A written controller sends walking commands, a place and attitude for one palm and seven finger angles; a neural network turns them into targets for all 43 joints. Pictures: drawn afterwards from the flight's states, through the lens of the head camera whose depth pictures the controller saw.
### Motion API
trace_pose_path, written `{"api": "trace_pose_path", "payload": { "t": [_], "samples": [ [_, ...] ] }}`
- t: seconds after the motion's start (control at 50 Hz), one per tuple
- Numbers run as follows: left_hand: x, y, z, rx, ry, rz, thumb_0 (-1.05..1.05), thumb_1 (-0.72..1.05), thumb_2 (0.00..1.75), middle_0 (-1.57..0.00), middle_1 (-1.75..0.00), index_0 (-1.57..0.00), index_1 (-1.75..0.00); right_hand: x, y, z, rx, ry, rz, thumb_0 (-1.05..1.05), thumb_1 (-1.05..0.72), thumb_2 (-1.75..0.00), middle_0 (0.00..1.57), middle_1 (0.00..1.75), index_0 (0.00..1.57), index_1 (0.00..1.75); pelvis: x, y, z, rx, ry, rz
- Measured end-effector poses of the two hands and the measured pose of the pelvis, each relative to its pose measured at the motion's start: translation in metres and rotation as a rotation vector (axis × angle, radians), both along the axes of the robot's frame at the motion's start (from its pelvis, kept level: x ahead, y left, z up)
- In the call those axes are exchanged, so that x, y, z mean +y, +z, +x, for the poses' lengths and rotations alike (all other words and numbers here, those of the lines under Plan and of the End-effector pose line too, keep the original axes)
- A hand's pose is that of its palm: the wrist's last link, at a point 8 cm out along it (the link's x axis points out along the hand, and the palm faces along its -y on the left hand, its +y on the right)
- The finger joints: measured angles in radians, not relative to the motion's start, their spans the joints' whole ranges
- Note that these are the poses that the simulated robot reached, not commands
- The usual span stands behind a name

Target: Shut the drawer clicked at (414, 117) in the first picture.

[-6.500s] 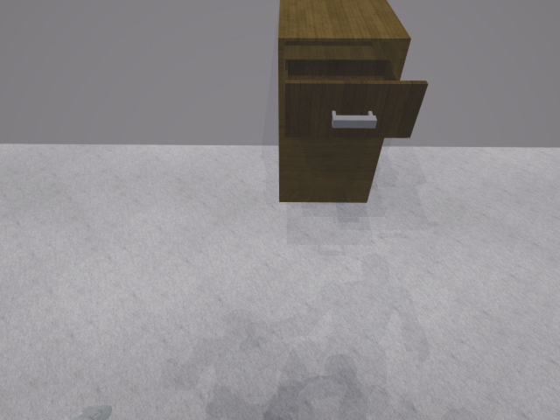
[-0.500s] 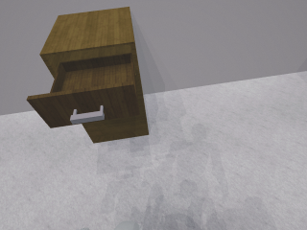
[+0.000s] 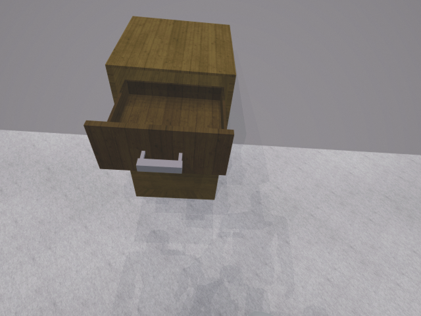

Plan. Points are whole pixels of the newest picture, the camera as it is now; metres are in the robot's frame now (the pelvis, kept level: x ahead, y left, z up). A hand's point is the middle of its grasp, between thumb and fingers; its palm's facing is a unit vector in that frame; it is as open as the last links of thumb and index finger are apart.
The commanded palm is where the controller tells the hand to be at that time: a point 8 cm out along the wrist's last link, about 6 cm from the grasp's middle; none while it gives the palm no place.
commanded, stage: take the last steps up to it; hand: left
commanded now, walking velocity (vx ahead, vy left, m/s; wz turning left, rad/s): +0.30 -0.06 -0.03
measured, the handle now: (160, 160) +0.52 +0.18 -0.08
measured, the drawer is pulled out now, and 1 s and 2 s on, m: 0.30 0.30 0.30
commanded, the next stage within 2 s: come to a stop and stand still in 0.54 s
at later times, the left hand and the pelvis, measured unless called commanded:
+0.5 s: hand (159, 289) +0.21 +0.12 -0.17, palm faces +0.06 -0.97 -0.21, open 7.2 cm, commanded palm none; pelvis +0.15 -0.06 -0.01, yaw +1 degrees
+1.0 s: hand (158, 289) +0.21 +0.13 -0.19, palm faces +0.08 -0.98 -0.20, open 7.4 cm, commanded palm none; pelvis +0.22 -0.05 -0.01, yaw +0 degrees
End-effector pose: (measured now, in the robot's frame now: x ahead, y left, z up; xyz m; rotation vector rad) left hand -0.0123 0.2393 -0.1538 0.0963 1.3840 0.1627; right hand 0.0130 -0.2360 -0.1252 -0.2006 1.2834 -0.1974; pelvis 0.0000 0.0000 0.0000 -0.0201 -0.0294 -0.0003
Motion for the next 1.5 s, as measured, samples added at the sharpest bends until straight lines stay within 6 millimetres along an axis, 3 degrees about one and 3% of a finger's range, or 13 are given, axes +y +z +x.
{"api": "trace_pose_path", "payload": {
  "t": [0.22, 0.28, 0.34, 0.46, 0.58, 0.66, 0.72, 0.8, 0.94, 1.12, 1.24, 1.38, 1.5],
  "samples": [
    [-0.038, 0.005, 0.162, -0.166, -0.130, 0.011, 0.01, 0.91, 0.90, -0.20, -0.30, -0.19, -0.29, -0.002, -0.020, -0.056, 0.276, -0.157, 0.081, 0.01, -0.92, -0.90, 0.20, 0.30, 0.21, 0.30, -0.028, -0.011, 0.064, 0.004, -0.016, 0.020],
    [-0.055, 0.003, 0.210, -0.251, -0.154, 0.030, 0.01, 0.91, 0.90, -0.20, -0.30, -0.19, -0.29, -0.011, -0.032, -0.054, 0.344, -0.178, 0.111, 0.01, -0.91, -0.90, 0.20, 0.30, 0.21, 0.30, -0.045, -0.024, 0.089, 0.005, -0.007, 0.025],
    [-0.068, 0.005, 0.231, -0.305, -0.128, 0.039, 0.00, 0.91, 0.90, -0.20, -0.30, -0.20, -0.30, -0.025, -0.038, -0.030, 0.357, -0.166, 0.118, 0.01, -0.91, -0.90, 0.20, 0.30, 0.21, 0.30, -0.055, -0.026, 0.105, -0.010, 0.007, 0.009],
    [-0.072, 0.011, 0.218, -0.227, -0.041, 0.059, -0.01, 0.93, 0.90, -0.20, -0.30, -0.20, -0.30, -0.050, -0.033, 0.083, 0.153, -0.091, 0.087, 0.01, -0.91, -0.90, 0.20, 0.30, 0.20, 0.30, -0.061, -0.012, 0.138, -0.005, 0.022, 0.001],
    [-0.060, 0.003, 0.199, -0.108, 0.000, 0.039, -0.01, 0.94, 0.90, -0.20, -0.30, -0.20, -0.30, -0.049, -0.019, 0.195, -0.045, -0.007, 0.054, 0.01, -0.93, -0.90, 0.20, 0.30, 0.20, 0.30, -0.053, -0.008, 0.171, 0.001, 0.023, -0.012],
    [-0.052, -0.014, 0.188, -0.027, 0.046, -0.002, 0.00, 0.92, 0.90, -0.20, -0.30, -0.20, -0.30, -0.039, -0.015, 0.249, -0.125, 0.046, 0.021, 0.01, -0.93, -0.90, 0.20, 0.30, 0.20, 0.30, -0.037, -0.017, 0.198, -0.008, 0.020, -0.027],
    [-0.049, -0.021, 0.186, 0.039, 0.056, -0.018, 0.00, 0.92, 0.90, -0.20, -0.30, -0.20, -0.30, -0.025, -0.012, 0.271, -0.142, 0.065, 0.012, 0.01, -0.93, -0.90, 0.20, 0.30, 0.20, 0.30, -0.030, -0.017, 0.213, -0.014, 0.010, -0.003],
    [-0.051, -0.015, 0.195, 0.071, 0.052, -0.023, 0.00, 0.91, 0.90, -0.20, -0.30, -0.19, -0.29, -0.016, -0.008, 0.281, -0.114, 0.055, 0.004, 0.00, -0.95, -0.90, 0.20, 0.30, 0.20, 0.30, -0.027, -0.010, 0.223, -0.015, 0.011, 0.008],
    [-0.057, -0.007, 0.213, 0.066, 0.038, 0.004, 0.00, 0.91, 0.90, -0.20, -0.30, -0.20, -0.30, -0.029, -0.011, 0.281, -0.063, 0.028, 0.012, 0.00, -0.95, -0.90, 0.21, 0.30, 0.21, 0.30, -0.038, -0.007, 0.222, -0.009, 0.003, 0.016],
    [-0.084, 0.003, 0.226, -0.018, -0.004, 0.099, 0.00, 0.91, 0.90, -0.20, -0.30, -0.19, -0.29, -0.069, -0.042, 0.253, -0.019, -0.020, 0.097, 0.00, -0.93, -0.90, 0.20, 0.30, 0.21, 0.30, -0.079, -0.018, 0.211, -0.008, 0.003, 0.046],
    [-0.106, 0.023, 0.228, -0.042, -0.006, 0.093, 0.00, 0.90, 0.90, -0.20, -0.30, -0.20, -0.30, -0.085, -0.038, 0.225, 0.050, -0.033, 0.126, 0.01, -0.92, -0.90, 0.20, 0.30, 0.20, 0.30, -0.091, -0.004, 0.209, 0.008, -0.003, 0.067],
    [-0.095, 0.032, 0.221, -0.061, 0.027, 0.122, 0.01, 0.91, 0.90, -0.20, -0.30, -0.20, -0.30, -0.093, -0.032, 0.201, 0.121, -0.008, 0.101, 0.01, -0.92, -0.90, 0.20, 0.30, 0.20, 0.30, -0.088, 0.001, 0.202, 0.029, 0.012, 0.076],
    [-0.072, 0.022, 0.200, -0.017, 0.044, 0.104, 0.00, 0.90, 0.90, -0.20, -0.30, -0.20, -0.30, -0.078, -0.026, 0.209, 0.082, 0.014, 0.064, 0.01, -0.92, -0.90, 0.20, 0.30, 0.20, 0.30, -0.069, -0.001, 0.196, 0.031, 0.006, 0.065]
  ]
}}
